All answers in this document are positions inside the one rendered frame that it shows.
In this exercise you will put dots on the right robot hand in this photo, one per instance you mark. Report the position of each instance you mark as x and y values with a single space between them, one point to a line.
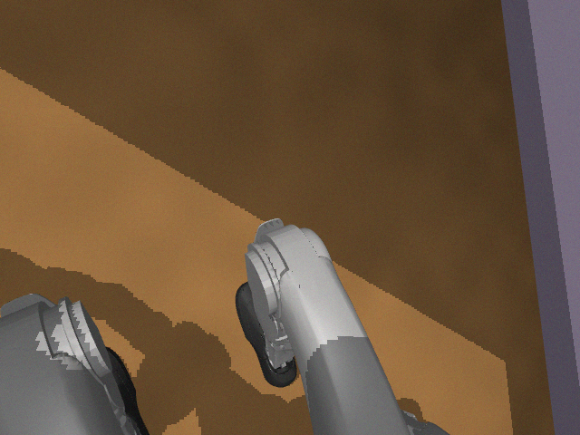
421 428

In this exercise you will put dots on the left robot foot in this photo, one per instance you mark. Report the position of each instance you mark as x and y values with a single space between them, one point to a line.
128 392

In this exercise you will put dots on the right robot foot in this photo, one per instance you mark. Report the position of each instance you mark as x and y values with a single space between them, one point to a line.
254 333

